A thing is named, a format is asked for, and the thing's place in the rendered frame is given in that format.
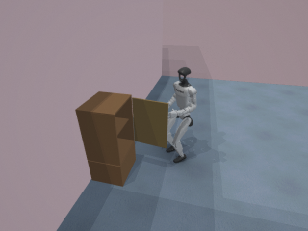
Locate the right robot shin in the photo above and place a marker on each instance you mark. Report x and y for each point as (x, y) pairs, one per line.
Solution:
(170, 139)

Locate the robot left hand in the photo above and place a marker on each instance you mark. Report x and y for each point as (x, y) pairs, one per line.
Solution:
(172, 114)

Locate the right robot forearm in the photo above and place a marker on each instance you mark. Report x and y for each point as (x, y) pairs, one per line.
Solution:
(171, 101)

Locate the left robot forearm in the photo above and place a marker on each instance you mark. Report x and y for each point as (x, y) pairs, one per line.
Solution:
(186, 110)

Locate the left robot upper arm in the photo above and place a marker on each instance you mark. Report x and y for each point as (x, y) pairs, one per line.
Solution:
(193, 92)

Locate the cupboard door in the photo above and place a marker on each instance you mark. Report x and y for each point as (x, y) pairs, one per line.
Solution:
(150, 121)

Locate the right robot upper arm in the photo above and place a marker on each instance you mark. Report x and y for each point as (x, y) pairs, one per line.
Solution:
(174, 84)

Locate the humanoid robot torso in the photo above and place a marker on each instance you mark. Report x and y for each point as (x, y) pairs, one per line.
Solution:
(183, 99)

